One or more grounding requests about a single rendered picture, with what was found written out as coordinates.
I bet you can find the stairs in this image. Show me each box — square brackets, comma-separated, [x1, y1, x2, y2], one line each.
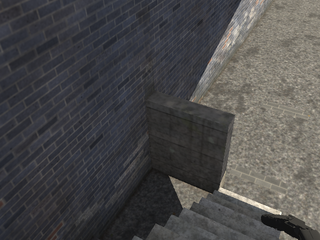
[132, 187, 282, 240]

